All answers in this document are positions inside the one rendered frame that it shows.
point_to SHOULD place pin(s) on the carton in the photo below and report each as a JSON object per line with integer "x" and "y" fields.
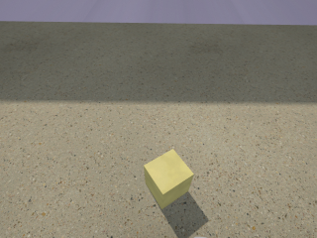
{"x": 168, "y": 178}

